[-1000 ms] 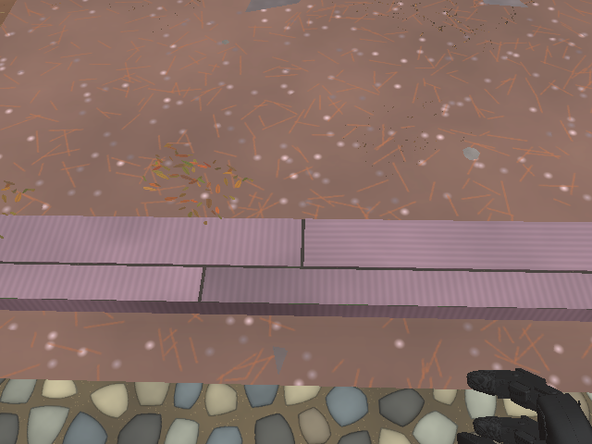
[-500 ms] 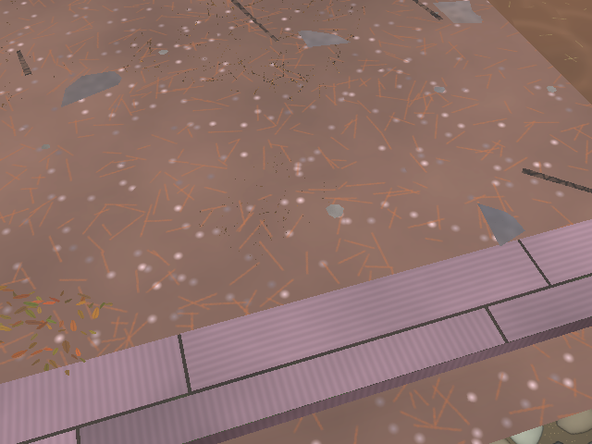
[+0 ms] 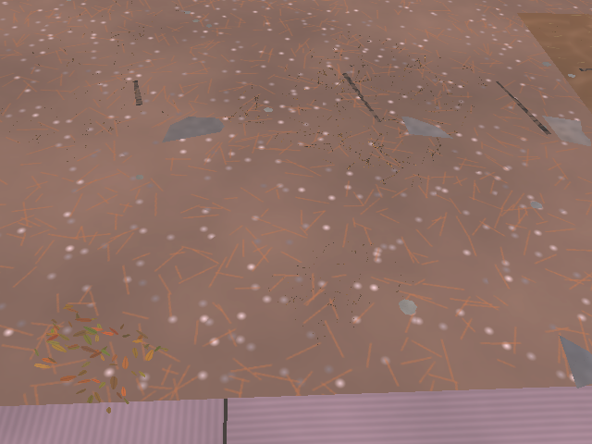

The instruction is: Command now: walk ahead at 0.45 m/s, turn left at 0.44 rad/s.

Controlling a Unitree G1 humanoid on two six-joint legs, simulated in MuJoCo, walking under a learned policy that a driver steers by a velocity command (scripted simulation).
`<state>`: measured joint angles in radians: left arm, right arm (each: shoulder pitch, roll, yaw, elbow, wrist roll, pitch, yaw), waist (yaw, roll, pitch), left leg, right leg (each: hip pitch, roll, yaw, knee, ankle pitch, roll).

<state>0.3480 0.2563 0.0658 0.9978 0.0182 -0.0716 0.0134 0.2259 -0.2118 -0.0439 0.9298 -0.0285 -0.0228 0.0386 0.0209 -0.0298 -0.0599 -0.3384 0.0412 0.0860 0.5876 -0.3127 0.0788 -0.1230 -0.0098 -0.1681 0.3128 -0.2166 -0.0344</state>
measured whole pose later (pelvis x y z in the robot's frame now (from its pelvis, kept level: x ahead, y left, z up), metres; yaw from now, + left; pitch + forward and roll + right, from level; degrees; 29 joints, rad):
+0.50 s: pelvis +0.23 +0.04 -0.02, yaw +11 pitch +4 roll -1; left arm -0.04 0.21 0.01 0.81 0.03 -0.04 -0.03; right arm 0.56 -0.18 -0.03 1.03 -0.06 -0.07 -0.04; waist -0.09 0.00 0.02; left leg 0.13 -0.05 -0.11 0.21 -0.38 0.09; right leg -0.67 -0.03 -0.10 1.05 -0.41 -0.07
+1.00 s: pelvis +0.55 +0.07 +0.04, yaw -4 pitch -2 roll +2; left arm 0.12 0.27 0.07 0.82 0.02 -0.02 -0.03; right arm 0.34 -0.24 -0.06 0.89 -0.04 -0.07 -0.01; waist -0.03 -0.03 0.04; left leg -0.24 -0.01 0.15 0.60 -0.32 0.04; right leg -0.48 -0.01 0.02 1.33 -0.36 -0.10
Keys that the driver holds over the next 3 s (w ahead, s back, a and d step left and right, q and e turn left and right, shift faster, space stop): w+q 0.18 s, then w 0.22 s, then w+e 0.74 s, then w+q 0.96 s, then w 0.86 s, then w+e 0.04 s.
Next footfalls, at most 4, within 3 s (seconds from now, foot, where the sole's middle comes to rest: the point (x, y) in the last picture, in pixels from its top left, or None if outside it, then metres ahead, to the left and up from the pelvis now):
0.04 left None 0.07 0.10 -0.78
0.36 right None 0.36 -0.04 -0.74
0.84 left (223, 416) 0.60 0.17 -0.72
1.28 right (339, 310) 0.90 -0.10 -0.72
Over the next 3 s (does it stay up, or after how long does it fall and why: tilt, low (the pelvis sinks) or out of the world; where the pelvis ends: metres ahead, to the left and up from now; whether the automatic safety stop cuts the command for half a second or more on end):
stays up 1.68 0.10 0.05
